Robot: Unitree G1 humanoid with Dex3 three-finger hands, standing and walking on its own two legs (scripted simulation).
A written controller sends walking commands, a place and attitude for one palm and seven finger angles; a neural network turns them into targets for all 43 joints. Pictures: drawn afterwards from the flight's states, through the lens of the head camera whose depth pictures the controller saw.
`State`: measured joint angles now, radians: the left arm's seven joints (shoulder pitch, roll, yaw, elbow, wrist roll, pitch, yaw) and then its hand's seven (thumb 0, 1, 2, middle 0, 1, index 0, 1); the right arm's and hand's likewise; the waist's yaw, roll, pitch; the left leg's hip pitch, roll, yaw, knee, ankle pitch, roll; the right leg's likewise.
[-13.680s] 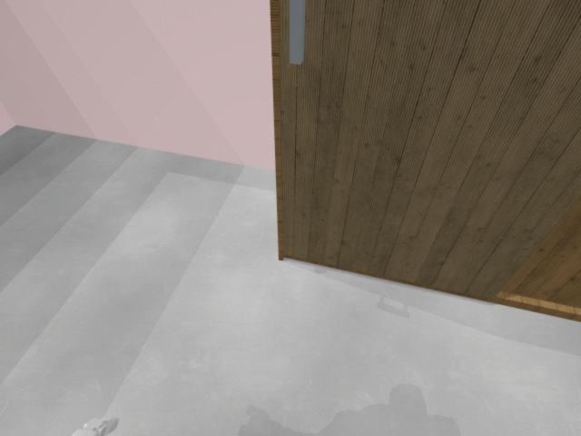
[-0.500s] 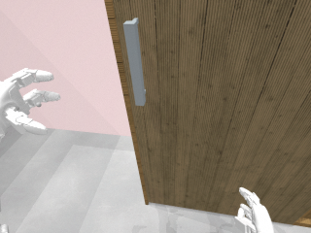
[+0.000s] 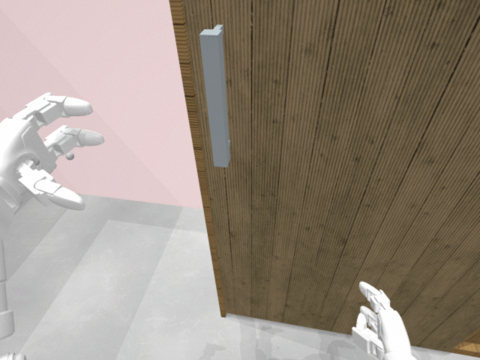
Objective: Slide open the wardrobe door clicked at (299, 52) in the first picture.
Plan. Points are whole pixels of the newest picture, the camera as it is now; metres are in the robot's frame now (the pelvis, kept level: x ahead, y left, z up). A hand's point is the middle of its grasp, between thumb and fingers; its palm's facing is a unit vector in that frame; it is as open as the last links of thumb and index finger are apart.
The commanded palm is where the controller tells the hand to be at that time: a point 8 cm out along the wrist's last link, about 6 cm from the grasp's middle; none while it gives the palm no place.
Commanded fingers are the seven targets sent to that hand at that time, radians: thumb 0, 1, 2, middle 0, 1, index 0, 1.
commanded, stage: move the hooked fingers beside the handle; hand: left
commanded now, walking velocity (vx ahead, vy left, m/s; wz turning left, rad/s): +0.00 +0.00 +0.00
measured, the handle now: (220, 101) +0.47 +0.10 +0.24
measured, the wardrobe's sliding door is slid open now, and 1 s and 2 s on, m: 0.00 0.00 0.00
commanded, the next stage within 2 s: none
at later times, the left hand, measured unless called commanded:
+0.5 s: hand (111, 140) +0.32 +0.23 +0.25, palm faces +0.02 -1.00 -0.07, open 13.9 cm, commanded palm +0.29 +0.27 +0.26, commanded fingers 0.00 -0.50 0.30 -0.30 -1.20 -0.30 -1.20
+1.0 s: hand (145, 131) +0.35 +0.19 +0.25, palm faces +0.01 -1.00 -0.05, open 13.9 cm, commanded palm +0.33 +0.24 +0.25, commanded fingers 0.00 -0.50 0.30 -0.30 -1.20 -0.30 -1.20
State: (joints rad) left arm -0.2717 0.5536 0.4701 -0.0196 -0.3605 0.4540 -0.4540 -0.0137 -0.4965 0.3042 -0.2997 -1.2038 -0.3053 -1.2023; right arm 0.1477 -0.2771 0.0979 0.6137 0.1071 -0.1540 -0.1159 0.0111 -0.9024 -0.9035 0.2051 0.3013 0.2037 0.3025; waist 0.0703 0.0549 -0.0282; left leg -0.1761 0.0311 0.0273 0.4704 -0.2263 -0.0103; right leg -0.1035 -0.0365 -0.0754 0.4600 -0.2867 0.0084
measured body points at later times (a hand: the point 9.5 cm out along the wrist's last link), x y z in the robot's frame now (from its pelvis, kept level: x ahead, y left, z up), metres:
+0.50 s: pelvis +0.00 +0.00 +0.00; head -0.04 -0.02 +0.45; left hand +0.32 +0.28 +0.26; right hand +0.21 -0.22 -0.06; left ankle +0.02 +0.13 -0.74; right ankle -0.02 -0.12 -0.74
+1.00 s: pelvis +0.00 -0.02 +0.00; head -0.04 -0.04 +0.45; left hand +0.35 +0.24 +0.25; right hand +0.18 -0.26 -0.08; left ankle +0.02 +0.13 -0.74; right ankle -0.02 -0.12 -0.74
